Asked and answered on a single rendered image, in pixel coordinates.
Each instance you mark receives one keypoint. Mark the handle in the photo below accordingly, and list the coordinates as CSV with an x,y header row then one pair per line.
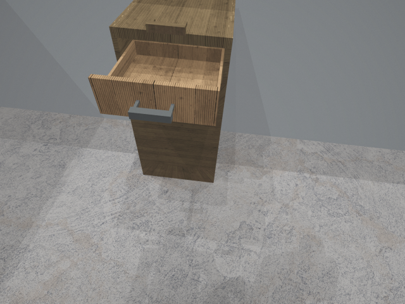
x,y
166,28
151,115

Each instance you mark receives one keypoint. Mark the cabinet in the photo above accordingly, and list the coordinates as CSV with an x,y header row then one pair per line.
x,y
179,150

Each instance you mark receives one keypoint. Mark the drawer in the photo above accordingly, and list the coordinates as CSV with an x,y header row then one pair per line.
x,y
160,74

